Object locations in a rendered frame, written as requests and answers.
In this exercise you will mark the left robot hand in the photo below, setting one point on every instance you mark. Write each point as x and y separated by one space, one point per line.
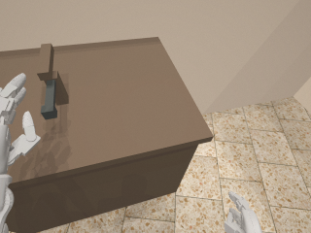
10 97

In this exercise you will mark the tap lever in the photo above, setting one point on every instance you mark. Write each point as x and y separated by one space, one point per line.
49 110

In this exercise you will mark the right robot hand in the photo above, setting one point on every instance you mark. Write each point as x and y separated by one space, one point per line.
246 221

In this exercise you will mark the left robot forearm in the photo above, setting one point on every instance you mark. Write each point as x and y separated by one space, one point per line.
7 200

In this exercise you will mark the counter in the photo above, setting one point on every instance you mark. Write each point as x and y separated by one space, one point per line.
126 130

